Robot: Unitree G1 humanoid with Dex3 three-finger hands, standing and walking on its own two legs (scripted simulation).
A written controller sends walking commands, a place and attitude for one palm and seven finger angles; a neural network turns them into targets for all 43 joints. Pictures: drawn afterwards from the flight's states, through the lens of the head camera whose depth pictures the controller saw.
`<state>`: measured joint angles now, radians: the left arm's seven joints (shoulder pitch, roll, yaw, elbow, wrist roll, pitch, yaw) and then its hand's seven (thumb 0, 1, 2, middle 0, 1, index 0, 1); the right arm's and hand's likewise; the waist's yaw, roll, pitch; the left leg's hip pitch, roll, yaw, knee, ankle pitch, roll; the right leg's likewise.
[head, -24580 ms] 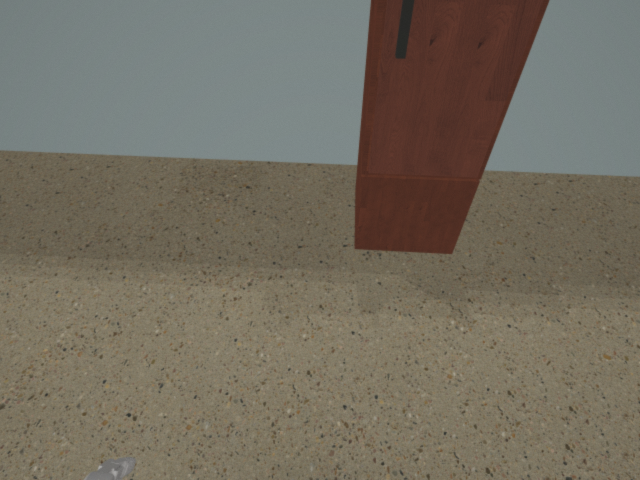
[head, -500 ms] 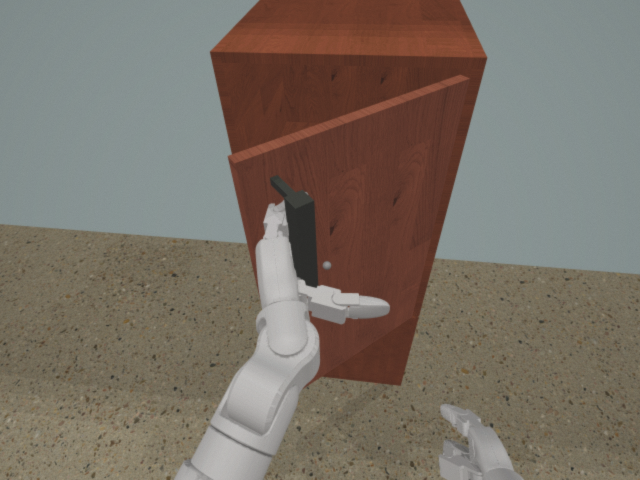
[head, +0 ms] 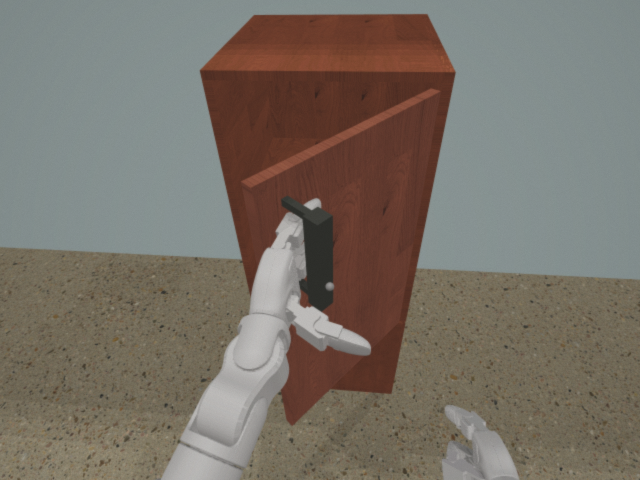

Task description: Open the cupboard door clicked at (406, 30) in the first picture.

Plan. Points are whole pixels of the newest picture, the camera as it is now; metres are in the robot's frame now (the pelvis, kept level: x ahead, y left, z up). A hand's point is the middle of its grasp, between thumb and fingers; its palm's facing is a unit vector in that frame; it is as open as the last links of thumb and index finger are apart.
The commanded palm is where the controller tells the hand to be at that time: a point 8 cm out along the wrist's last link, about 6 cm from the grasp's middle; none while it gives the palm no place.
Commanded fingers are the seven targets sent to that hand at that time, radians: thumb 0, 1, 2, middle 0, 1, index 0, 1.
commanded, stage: slide the hand sideways off the handle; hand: left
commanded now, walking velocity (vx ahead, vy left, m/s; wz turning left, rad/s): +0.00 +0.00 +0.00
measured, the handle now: (306, 254) +0.35 +0.04 +0.14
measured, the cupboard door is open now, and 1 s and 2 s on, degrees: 50 49 49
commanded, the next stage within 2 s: draw the hand back to the body in 0.78 s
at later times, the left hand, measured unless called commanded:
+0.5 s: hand (283, 319) +0.25 +0.06 +0.15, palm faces -0.10 -0.99 +0.00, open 16.2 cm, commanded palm +0.21 +0.11 +0.14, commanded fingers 0.00 -0.50 0.30 -0.15 -0.30 -0.15 -0.30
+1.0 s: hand (238, 351) +0.21 +0.10 +0.14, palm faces -0.08 -1.00 -0.04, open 16.4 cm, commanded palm +0.18 +0.16 +0.15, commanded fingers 0.00 -0.50 0.30 -0.15 -0.30 -0.15 -0.30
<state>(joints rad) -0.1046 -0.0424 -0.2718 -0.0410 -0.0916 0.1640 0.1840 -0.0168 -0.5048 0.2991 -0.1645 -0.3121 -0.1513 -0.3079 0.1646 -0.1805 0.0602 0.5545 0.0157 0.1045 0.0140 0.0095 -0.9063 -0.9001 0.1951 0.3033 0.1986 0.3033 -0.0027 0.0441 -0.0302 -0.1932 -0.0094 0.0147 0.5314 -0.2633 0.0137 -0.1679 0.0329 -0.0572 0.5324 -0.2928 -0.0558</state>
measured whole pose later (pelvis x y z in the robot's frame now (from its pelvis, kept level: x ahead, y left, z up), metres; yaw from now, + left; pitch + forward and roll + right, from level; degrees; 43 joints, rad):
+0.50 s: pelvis +0.03 +0.00 +0.00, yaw +0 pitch -3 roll +0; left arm 0.30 0.07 -0.24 -0.46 -0.08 0.18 0.06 -0.02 -0.50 0.30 -0.19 -0.32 -0.17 -0.31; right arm 0.15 -0.19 0.06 0.46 0.02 0.11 0.02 0.01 -0.91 -0.90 0.20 0.30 0.20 0.30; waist 0.02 0.06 -0.03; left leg -0.17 -0.01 0.02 0.53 -0.30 0.01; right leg -0.15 0.04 -0.05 0.52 -0.33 -0.06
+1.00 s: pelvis +0.02 -0.01 -0.01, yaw +1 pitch -3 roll +0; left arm 0.44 0.16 -0.09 -0.54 -0.16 0.10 -0.08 -0.02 -0.51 0.30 -0.16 -0.30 -0.15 -0.30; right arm 0.22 -0.23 0.05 0.49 0.03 -0.06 -0.04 0.01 -0.90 -0.90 0.20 0.30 0.20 0.30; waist 0.02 0.07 -0.04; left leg -0.24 0.00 -0.01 0.60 -0.32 0.00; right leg -0.20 0.04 -0.08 0.58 -0.34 -0.06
